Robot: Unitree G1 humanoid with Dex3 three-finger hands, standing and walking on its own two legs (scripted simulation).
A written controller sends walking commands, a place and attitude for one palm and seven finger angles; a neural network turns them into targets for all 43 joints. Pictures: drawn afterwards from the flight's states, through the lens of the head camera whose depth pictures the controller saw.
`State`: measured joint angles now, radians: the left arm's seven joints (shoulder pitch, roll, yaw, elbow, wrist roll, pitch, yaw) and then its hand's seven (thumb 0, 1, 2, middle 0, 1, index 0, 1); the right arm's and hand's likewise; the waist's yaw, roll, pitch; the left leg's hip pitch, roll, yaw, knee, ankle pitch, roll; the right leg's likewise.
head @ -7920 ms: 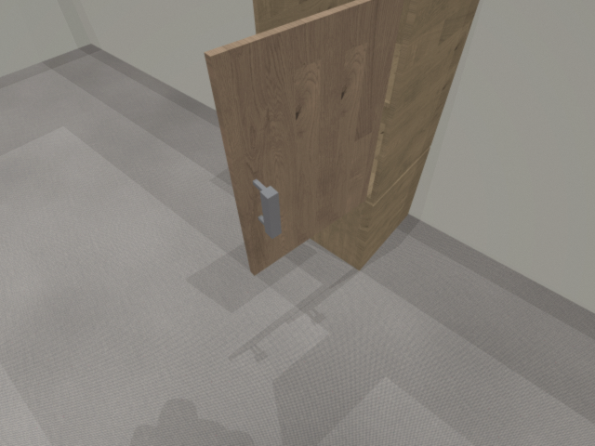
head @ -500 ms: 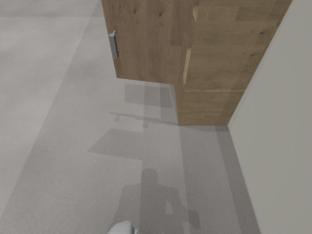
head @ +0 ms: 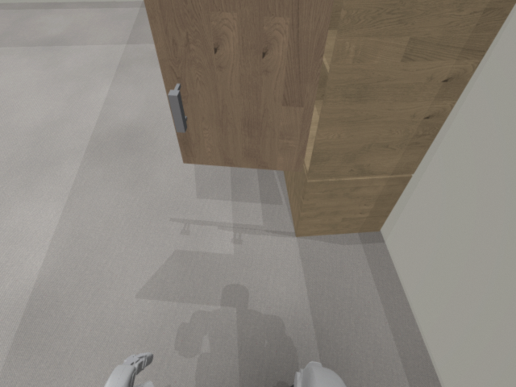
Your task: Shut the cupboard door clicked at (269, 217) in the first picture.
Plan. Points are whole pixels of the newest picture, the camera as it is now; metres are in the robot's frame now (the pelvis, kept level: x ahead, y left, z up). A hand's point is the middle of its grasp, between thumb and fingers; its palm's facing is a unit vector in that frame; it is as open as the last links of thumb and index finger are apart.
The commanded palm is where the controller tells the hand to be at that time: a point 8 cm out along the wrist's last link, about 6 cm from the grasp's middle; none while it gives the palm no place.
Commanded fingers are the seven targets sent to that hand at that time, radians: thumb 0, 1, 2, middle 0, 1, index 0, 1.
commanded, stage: take the last steps up to it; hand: left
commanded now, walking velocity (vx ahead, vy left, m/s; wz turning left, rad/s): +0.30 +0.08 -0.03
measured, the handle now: (179, 107) +0.84 +0.26 -0.08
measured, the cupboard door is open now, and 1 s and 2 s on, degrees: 80 80 80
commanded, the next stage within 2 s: come to a stop and stand still in 0.70 s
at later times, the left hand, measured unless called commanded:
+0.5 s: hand out of the picture +0.15 +0.20 -0.17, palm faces +0.11 -0.97 -0.20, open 7.3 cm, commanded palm none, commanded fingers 0.00 0.90 0.90 -0.20 -0.30 -0.20 -0.30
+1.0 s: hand (171, 239) +0.44 +0.22 -0.16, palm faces -0.03 -0.97 -0.23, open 7.3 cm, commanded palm none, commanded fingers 0.00 0.90 0.90 -0.20 -0.30 -0.20 -0.30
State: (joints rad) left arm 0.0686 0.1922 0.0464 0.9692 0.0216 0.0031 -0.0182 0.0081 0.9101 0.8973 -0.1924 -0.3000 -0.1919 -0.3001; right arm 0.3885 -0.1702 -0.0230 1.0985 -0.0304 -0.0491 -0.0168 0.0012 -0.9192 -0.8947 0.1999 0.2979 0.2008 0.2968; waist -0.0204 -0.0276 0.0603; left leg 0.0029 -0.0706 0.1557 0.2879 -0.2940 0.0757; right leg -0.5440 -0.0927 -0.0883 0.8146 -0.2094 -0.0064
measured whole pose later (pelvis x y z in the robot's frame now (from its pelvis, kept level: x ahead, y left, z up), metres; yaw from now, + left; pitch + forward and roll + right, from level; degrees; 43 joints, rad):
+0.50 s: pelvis +0.20 +0.02 +0.00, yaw +1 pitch +0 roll +0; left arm 0.36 0.19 0.06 1.11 0.02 -0.05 -0.01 0.00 0.93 0.90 -0.20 -0.30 -0.20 -0.30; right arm 0.17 -0.20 -0.06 1.02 -0.03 -0.01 0.03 0.02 -0.93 -0.90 0.20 0.30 0.20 0.30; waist 0.05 -0.02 0.04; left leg -0.44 0.07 0.08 0.62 -0.21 -0.03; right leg -0.07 -0.05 -0.13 0.37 -0.30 0.01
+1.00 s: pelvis +0.35 +0.04 -0.01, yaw -1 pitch +1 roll +1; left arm 0.13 0.17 0.01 1.02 0.01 -0.03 0.01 0.01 0.92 0.90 -0.19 -0.30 -0.19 -0.30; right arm 0.28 -0.17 -0.02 1.10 -0.01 0.01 -0.02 0.01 -0.92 -0.89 0.20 0.30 0.20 0.30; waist -0.03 0.02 0.05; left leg -0.18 0.02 0.11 0.54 -0.37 -0.02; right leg -0.31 -0.03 -0.10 0.57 -0.27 -0.04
